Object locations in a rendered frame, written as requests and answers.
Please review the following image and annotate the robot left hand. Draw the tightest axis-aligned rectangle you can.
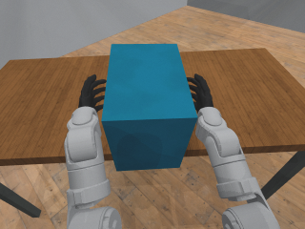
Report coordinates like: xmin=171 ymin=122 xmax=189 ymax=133
xmin=78 ymin=74 xmax=107 ymax=112

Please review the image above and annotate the left robot forearm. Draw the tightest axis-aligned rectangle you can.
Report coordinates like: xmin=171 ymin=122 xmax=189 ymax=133
xmin=64 ymin=106 xmax=111 ymax=229

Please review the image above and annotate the robot right hand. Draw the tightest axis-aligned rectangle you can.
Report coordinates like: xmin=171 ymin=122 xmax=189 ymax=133
xmin=186 ymin=73 xmax=214 ymax=113

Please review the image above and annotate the table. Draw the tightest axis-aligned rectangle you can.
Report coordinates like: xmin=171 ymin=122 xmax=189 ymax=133
xmin=0 ymin=48 xmax=305 ymax=218

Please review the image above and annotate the right robot forearm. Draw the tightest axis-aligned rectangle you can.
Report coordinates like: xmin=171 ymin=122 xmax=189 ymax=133
xmin=195 ymin=107 xmax=280 ymax=229

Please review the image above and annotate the carton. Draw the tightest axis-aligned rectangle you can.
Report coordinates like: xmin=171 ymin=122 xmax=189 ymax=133
xmin=101 ymin=44 xmax=198 ymax=172

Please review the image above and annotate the robot right upper arm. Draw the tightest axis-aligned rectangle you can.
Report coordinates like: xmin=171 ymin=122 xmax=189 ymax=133
xmin=221 ymin=201 xmax=279 ymax=229

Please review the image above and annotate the robot left upper arm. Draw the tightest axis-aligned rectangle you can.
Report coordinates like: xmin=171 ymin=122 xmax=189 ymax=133
xmin=68 ymin=206 xmax=122 ymax=229

